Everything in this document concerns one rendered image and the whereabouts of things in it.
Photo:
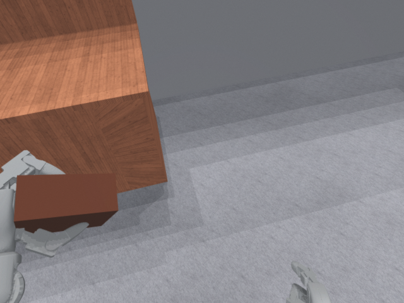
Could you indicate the table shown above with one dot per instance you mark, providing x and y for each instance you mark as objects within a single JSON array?
[{"x": 74, "y": 92}]

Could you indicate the sponge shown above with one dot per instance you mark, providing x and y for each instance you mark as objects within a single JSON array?
[{"x": 57, "y": 202}]

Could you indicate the robot left forearm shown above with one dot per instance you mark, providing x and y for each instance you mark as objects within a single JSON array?
[{"x": 12, "y": 283}]

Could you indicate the right robot hand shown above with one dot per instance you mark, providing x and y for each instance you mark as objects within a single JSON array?
[{"x": 316, "y": 292}]

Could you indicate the left robot hand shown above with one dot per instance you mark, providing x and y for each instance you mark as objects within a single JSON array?
[{"x": 42, "y": 241}]

